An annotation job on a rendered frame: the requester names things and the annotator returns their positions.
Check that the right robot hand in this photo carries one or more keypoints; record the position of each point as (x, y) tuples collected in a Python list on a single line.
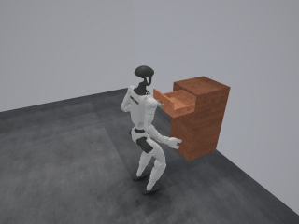
[(173, 142)]

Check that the right robot upper arm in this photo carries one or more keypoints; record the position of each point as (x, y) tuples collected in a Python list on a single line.
[(151, 105)]

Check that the robot torso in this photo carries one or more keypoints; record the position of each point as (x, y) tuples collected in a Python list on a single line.
[(138, 112)]

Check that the drawer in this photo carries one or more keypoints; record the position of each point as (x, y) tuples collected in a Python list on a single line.
[(175, 103)]

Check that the right robot foot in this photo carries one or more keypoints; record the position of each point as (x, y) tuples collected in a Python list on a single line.
[(155, 188)]

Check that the handle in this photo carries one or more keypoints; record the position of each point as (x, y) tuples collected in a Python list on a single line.
[(159, 104)]

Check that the robot right forearm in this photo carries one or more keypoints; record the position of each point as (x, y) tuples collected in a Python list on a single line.
[(153, 133)]

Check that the left robot upper arm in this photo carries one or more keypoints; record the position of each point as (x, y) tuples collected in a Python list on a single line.
[(127, 99)]

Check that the cabinet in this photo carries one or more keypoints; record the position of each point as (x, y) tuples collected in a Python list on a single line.
[(200, 130)]

